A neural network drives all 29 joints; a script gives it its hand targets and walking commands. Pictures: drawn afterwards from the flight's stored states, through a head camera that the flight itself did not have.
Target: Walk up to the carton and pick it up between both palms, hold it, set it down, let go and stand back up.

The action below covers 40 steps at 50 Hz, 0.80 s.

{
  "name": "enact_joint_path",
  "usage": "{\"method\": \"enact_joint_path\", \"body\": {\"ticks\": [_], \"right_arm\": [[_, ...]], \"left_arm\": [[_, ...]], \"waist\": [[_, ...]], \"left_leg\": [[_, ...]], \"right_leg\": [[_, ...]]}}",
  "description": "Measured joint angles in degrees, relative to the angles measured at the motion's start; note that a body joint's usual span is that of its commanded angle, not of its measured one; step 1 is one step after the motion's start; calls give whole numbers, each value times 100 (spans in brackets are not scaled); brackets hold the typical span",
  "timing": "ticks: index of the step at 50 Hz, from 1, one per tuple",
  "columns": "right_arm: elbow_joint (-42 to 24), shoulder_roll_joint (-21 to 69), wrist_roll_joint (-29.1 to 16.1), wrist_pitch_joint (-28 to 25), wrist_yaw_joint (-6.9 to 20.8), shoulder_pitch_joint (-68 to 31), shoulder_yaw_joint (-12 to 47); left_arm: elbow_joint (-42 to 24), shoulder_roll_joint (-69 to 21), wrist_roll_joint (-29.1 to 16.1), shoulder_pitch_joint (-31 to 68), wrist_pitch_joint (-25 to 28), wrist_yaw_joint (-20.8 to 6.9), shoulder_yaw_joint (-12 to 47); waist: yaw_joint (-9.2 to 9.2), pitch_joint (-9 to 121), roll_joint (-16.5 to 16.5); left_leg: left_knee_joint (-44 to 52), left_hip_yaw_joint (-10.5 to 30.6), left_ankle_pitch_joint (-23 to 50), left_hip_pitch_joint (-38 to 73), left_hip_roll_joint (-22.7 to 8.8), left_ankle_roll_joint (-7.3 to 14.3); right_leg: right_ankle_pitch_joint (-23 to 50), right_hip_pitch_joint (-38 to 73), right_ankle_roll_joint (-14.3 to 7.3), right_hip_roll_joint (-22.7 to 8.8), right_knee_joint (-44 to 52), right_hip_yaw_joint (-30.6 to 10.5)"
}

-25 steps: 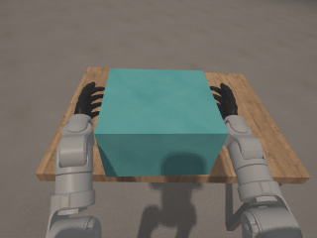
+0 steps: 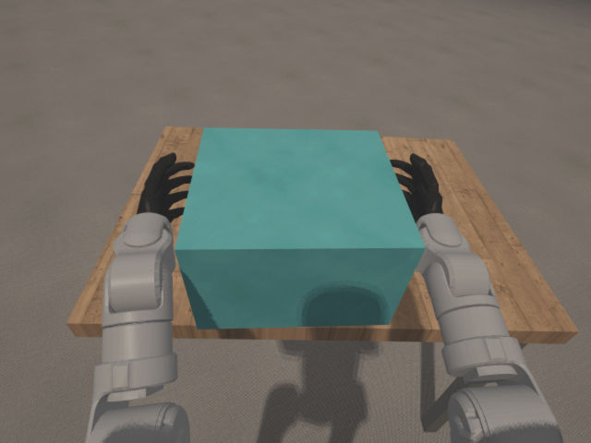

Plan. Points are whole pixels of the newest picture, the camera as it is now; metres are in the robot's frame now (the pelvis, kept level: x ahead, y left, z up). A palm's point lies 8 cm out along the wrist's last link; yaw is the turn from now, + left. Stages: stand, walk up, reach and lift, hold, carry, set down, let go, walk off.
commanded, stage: hold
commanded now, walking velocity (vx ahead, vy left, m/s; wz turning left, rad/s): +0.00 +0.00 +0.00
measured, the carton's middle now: (293, 223) +0.37 +0.00 +0.13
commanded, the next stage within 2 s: none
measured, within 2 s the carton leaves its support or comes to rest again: neither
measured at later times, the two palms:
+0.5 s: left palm (159, 213) +0.35 +0.18 +0.17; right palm (423, 214) +0.35 -0.17 +0.16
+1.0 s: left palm (159, 215) +0.35 +0.18 +0.16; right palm (423, 215) +0.35 -0.17 +0.16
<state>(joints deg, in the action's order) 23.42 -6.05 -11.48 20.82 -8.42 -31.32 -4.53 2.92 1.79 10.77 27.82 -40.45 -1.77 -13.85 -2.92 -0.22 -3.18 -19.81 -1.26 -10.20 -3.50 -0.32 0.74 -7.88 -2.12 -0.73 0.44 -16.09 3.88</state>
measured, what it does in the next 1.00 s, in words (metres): stands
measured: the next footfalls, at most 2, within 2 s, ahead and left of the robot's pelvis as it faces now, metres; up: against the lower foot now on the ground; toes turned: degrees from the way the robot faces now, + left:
none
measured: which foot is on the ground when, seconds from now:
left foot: down 0.00-1.00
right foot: down 0.00-1.00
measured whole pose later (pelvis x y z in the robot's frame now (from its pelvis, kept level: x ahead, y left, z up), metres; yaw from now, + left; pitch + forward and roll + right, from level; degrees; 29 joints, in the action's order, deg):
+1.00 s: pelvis +0.00 +0.00 +0.00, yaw +0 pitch -6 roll -1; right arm 23.0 -6.0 -11.8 20.4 -8.5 -30.8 -4.5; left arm 2.8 2.1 10.6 27.5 -40.1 -1.6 -13.4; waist -3.1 -0.3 -3.1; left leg -20.1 -1.2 -10.5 -4.0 -0.4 0.7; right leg -8.2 -2.6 -0.8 0.5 -16.3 3.9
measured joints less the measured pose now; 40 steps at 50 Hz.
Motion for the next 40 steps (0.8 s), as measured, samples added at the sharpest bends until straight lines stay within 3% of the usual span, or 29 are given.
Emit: {"method": "enact_joint_path", "body": {"ticks": [22, 40], "right_arm": [[235, 26, 92, -93, 25, -109, -86], [32, 2, -26, -95, -7, 44, 16]], "left_arm": [[318, 41, 3, 195, 90, -12, -22], [23, 38, 0, -10, 35, 5, 56]], "waist": [[17, 18, 3], [-13, -12, -9]], "left_leg": [[17, -11, 41, -86, 4, 2], [-24, 13, -23, -37, -7, -8]], "right_leg": [[11, -118, -7, -5, -45, -12], [-19, -27, -6, 8, -11, 8]]}}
